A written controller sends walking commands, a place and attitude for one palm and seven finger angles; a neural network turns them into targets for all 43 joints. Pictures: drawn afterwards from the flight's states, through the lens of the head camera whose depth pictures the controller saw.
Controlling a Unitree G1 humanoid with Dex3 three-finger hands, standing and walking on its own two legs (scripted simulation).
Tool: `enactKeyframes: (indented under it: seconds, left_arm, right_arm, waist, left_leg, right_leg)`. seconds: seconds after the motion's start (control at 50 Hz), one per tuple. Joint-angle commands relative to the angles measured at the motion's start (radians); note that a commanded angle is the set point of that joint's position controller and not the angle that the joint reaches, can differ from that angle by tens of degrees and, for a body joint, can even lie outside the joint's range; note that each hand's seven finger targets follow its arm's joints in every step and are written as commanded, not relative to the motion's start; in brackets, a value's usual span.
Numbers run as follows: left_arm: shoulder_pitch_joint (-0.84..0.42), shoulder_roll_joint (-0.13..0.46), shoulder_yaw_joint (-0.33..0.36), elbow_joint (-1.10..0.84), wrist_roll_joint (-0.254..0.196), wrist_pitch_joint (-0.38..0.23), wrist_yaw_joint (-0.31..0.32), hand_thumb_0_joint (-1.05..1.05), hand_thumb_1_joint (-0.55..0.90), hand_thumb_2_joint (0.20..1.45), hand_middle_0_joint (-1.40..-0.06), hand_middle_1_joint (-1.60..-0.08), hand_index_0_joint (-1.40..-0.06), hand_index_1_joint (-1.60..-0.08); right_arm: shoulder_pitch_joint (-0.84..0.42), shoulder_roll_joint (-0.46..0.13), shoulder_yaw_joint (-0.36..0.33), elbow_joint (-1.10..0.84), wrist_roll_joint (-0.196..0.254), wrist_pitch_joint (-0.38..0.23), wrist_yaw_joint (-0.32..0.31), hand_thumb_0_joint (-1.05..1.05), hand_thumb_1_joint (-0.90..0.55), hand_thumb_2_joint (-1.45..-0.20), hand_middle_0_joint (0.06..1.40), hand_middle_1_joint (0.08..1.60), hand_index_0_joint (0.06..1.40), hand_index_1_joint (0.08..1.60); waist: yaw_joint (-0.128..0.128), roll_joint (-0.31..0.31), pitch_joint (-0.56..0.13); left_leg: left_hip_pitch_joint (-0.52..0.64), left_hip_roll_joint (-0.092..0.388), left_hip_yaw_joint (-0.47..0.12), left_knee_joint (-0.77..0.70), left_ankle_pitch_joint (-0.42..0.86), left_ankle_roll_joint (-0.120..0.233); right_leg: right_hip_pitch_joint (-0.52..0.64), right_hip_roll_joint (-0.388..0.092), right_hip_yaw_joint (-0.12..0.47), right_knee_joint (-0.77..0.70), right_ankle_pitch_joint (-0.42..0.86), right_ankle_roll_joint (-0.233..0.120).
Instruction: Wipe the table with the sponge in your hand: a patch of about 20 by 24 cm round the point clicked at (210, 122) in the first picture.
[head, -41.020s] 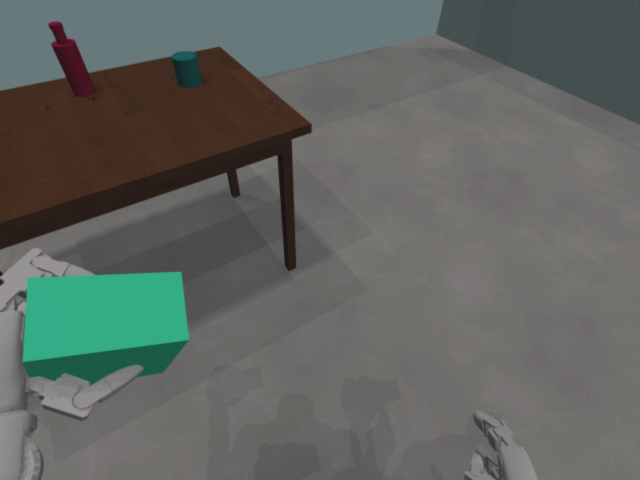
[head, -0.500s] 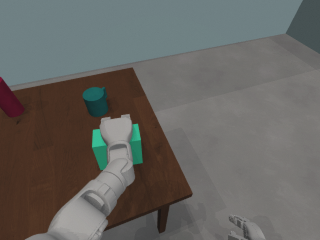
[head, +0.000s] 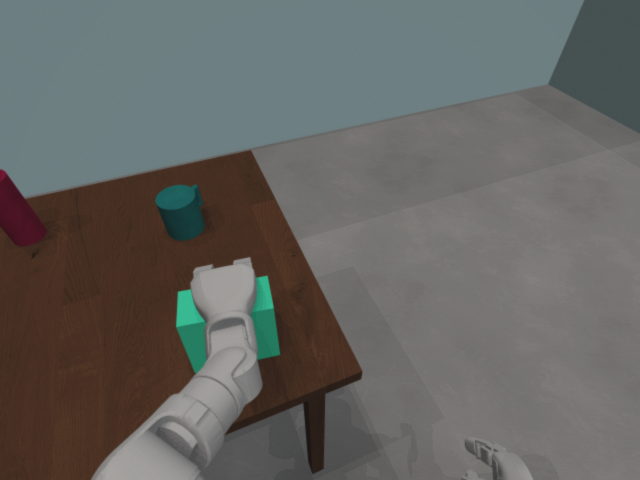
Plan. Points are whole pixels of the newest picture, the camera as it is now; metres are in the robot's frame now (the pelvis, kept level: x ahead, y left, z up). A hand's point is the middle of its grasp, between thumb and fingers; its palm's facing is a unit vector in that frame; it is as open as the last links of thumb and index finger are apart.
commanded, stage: wipe back along the third lane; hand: left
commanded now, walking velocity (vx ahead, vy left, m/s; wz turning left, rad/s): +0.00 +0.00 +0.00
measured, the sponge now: (233, 332) +0.34 +0.17 -0.05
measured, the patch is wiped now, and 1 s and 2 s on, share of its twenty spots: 1.00 1.00 1.00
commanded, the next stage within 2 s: slide back across to the middle lane in 1.26 s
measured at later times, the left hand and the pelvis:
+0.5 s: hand (240, 331) +0.32 +0.15 -0.01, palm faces -0.06 -0.04 -1.00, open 10.7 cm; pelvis +0.01 -0.03 +0.00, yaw +0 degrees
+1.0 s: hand (239, 334) +0.32 +0.15 -0.01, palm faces -0.06 -0.06 -1.00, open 10.7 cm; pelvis +0.00 -0.02 +0.00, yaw -1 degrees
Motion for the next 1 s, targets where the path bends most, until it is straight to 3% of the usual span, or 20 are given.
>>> enactKeyframes:
  seconds: [0.0, 0.1, 0.16, 0.18, 0.32, 0.36, 0.4, 0.46, 0.5, 0.56, 0.6, 0.68, 0.78, 0.84, 0.86, 0.9, 0.96, 0.98]
  left_arm:
    - [-0.122, -0.039, -0.003, -0.032, -0.028, -0.014, -0.036, 0.000, 0.100, 1.300, -1.200, -1.600, -1.200, -1.600]
    - [-0.047, -0.019, 0.017, -0.052, -0.044, -0.021, -0.032, 0.000, 0.100, 1.300, -1.200, -1.600, -1.200, -1.600]
    - [-0.049, -0.065, -0.026, -0.086, -0.050, -0.022, -0.040, 0.000, 0.100, 1.300, -1.200, -1.600, -1.200, -1.600]
    - [-0.016, -0.036, -0.006, -0.084, -0.045, -0.021, -0.039, 0.000, 0.100, 1.300, -1.200, -1.600, -1.200, -1.600]
    - [0.063, -0.074, -0.054, -0.151, -0.049, -0.016, -0.058, 0.000, 0.100, 1.300, -1.200, -1.600, -1.200, -1.600]
    - [0.077, -0.043, -0.030, -0.187, -0.047, -0.016, -0.065, 0.000, 0.100, 1.300, -1.200, -1.600, -1.200, -1.600]
    - [0.039, -0.058, -0.058, -0.195, -0.039, -0.012, -0.067, 0.000, 0.100, 1.300, -1.200, -1.600, -1.200, -1.600]
    - [0.052, -0.007, -0.008, -0.212, -0.032, -0.014, -0.072, 0.000, 0.100, 1.300, -1.200, -1.600, -1.200, -1.600]
    - [0.083, -0.036, -0.039, -0.228, -0.027, -0.018, -0.076, 0.000, 0.100, 1.300, -1.200, -1.600, -1.200, -1.600]
    - [0.126, 0.014, 0.007, -0.260, -0.025, -0.018, -0.082, 0.000, 0.100, 1.300, -1.200, -1.600, -1.200, -1.600]
    - [0.105, 0.001, -0.015, -0.259, -0.011, -0.017, -0.081, 0.000, 0.100, 1.300, -1.200, -1.600, -1.200, -1.600]
    - [0.133, 0.002, -0.018, -0.291, -0.006, -0.011, -0.084, 0.000, 0.100, 1.300, -1.200, -1.600, -1.200, -1.600]
    - [0.125, 0.030, 0.009, -0.277, -0.008, -0.001, -0.083, 0.000, 0.100, 1.300, -1.200, -1.600, -1.200, -1.600]
    - [0.109, -0.001, -0.022, -0.273, -0.002, 0.003, -0.084, 0.000, 0.100, 1.300, -1.200, -1.600, -1.200, -1.600]
    - [0.107, 0.026, 0.010, -0.274, -0.003, 0.002, -0.084, 0.000, 0.100, 1.300, -1.200, -1.600, -1.200, -1.600]
    - [0.118, -0.015, -0.030, -0.271, -0.002, -0.002, -0.081, 0.000, 0.100, 1.300, -1.200, -1.600, -1.200, -1.600]
    - [0.143, 0.013, 0.008, -0.270, -0.006, -0.005, -0.077, 0.000, 0.100, 1.300, -1.200, -1.600, -1.200, -1.600]
    - [0.139, -0.003, -0.016, -0.270, -0.002, -0.005, -0.075, 0.000, 0.100, 1.300, -1.200, -1.600, -1.200, -1.600]
  right_arm:
    - [-0.164, -0.124, -0.035, -0.147, 0.008, -0.046, -0.012, 0.000, -0.900, -0.900, 0.200, 0.300, 0.200, 0.300]
    - [-0.173, -0.125, -0.034, -0.153, 0.011, -0.054, -0.014, 0.000, -0.900, -0.900, 0.200, 0.300, 0.200, 0.300]
    - [-0.187, -0.120, -0.037, -0.160, 0.015, -0.057, -0.009, 0.000, -0.900, -0.900, 0.200, 0.300, 0.200, 0.300]
    - [-0.180, -0.126, -0.037, -0.155, 0.014, -0.056, -0.008, 0.000, -0.900, -0.900, 0.200, 0.300, 0.200, 0.300]
    - [-0.204, -0.122, -0.037, -0.166, 0.017, -0.055, 0.002, 0.000, -0.900, -0.900, 0.200, 0.300, 0.200, 0.300]
    - [-0.220, -0.126, -0.038, -0.171, 0.016, -0.049, 0.001, 0.000, -0.900, -0.900, 0.200, 0.300, 0.200, 0.300]
    - [-0.219, -0.124, -0.033, -0.169, 0.019, -0.046, -0.001, 0.000, -0.900, -0.900, 0.200, 0.300, 0.200, 0.300]
    - [-0.229, -0.129, -0.036, -0.167, 0.017, -0.047, -0.008, 0.000, -0.900, -0.900, 0.200, 0.300, 0.200, 0.300]
    - [-0.223, -0.125, -0.035, -0.172, 0.015, -0.047, -0.007, 0.000, -0.900, -0.900, 0.200, 0.300, 0.200, 0.300]
    - [-0.235, -0.128, -0.034, -0.182, 0.015, -0.044, -0.008, 0.000, -0.900, -0.900, 0.200, 0.300, 0.200, 0.300]
    - [-0.227, -0.125, -0.032, -0.179, 0.017, -0.043, -0.010, 0.000, -0.900, -0.900, 0.200, 0.300, 0.200, 0.300]
    - [-0.233, -0.124, -0.034, -0.192, 0.016, -0.046, -0.008, 0.000, -0.900, -0.900, 0.200, 0.300, 0.200, 0.300]
    - [-0.234, -0.127, -0.029, -0.186, 0.019, -0.048, -0.017, 0.000, -0.900, -0.900, 0.200, 0.300, 0.200, 0.300]
    - [-0.230, -0.125, -0.030, -0.188, 0.021, -0.051, -0.013, 0.000, -0.900, -0.900, 0.200, 0.300, 0.200, 0.300]
    - [-0.237, -0.128, -0.033, -0.188, 0.020, -0.052, -0.013, 0.000, -0.900, -0.900, 0.200, 0.300, 0.200, 0.300]
    - [-0.225, -0.125, -0.034, -0.191, 0.019, -0.053, -0.011, 0.000, -0.900, -0.900, 0.200, 0.300, 0.200, 0.300]
    - [-0.232, -0.129, -0.036, -0.192, 0.017, -0.054, -0.010, 0.000, -0.900, -0.900, 0.200, 0.300, 0.200, 0.300]
    - [-0.224, -0.127, -0.035, -0.191, 0.019, -0.053, -0.009, 0.000, -0.900, -0.900, 0.200, 0.300, 0.200, 0.300]
  waist:
    - [-0.012, -0.125, -0.109]
    - [0.003, -0.135, -0.112]
    - [-0.005, -0.144, -0.119]
    - [0.002, -0.157, -0.114]
    - [0.008, -0.156, -0.113]
    - [0.015, -0.163, -0.134]
    - [-0.006, -0.162, -0.095]
    - [0.008, -0.163, -0.119]
    - [0.003, -0.170, -0.136]
    - [0.017, -0.157, -0.154]
    - [0.000, -0.156, -0.118]
    - [0.010, -0.143, -0.157]
    - [0.007, -0.157, -0.128]
    - [0.005, -0.127, -0.115]
    - [0.016, -0.125, -0.127]
    - [0.008, -0.150, -0.134]
    - [0.023, -0.147, -0.149]
    - [0.014, -0.143, -0.139]
  left_leg:
    - [0.059, 0.035, -0.039, -0.093, 0.148, -0.035]
    - [0.041, 0.026, -0.031, -0.097, 0.124, -0.033]
    - [0.048, 0.027, -0.028, -0.095, 0.138, -0.029]
    - [0.047, 0.024, -0.030, -0.091, 0.141, -0.029]
    - [0.066, 0.020, -0.022, -0.080, 0.184, -0.024]
    - [0.060, 0.017, -0.024, -0.076, 0.201, -0.026]
    - [0.061, 0.017, -0.022, -0.075, 0.188, -0.023]
    - [0.063, 0.015, -0.024, -0.072, 0.201, -0.026]
    - [0.066, 0.011, -0.015, -0.056, 0.234, -0.023]
    - [0.061, 0.010, -0.018, -0.057, 0.251, -0.028]
    - [0.058, 0.011, -0.017, -0.054, 0.242, -0.027]
    - [0.071, 0.009, -0.013, -0.046, 0.260, -0.027]
    - [0.055, 0.011, -0.015, -0.053, 0.236, -0.028]
    - [0.064, 0.014, -0.017, -0.055, 0.230, -0.029]
    - [0.062, 0.015, -0.024, -0.059, 0.229, -0.030]
    - [0.062, 0.014, -0.018, -0.052, 0.229, -0.028]
    - [0.049, 0.015, -0.024, -0.053, 0.228, -0.030]
    - [0.054, 0.017, -0.023, -0.054, 0.218, -0.030]
  right_leg:
    - [0.097, -0.021, 0.033, -0.080, 0.166, -0.040]
    - [0.127, -0.026, 0.052, -0.091, 0.156, -0.036]
    - [0.137, -0.029, 0.054, -0.091, 0.187, -0.034]
    - [0.142, -0.027, 0.063, -0.089, 0.195, -0.035]
    - [0.169, -0.034, 0.072, -0.081, 0.291, -0.035]
    - [0.192, -0.036, 0.090, -0.075, 0.339, -0.035]
    - [0.170, -0.038, 0.087, -0.077, 0.328, -0.031]
    - [0.186, -0.038, 0.108, -0.073, 0.361, -0.034]
    - [0.212, -0.045, 0.107, -0.058, 0.442, -0.029]
    - [0.234, -0.047, 0.123, -0.049, 0.495, -0.032]
    - [0.211, -0.047, 0.114, -0.049, 0.473, -0.029]
    - [0.227, -0.047, 0.110, -0.038, 0.490, -0.030]
    - [0.215, -0.046, 0.115, -0.044, 0.457, -0.027]
    - [0.181, -0.040, 0.097, -0.046, 0.407, -0.031]
    - [0.182, -0.036, 0.106, -0.047, 0.394, -0.037]
    - [0.186, -0.037, 0.093, -0.040, 0.396, -0.032]
    - [0.191, -0.035, 0.105, -0.037, 0.396, -0.037]
    - [0.179, -0.036, 0.089, -0.033, 0.369, -0.035]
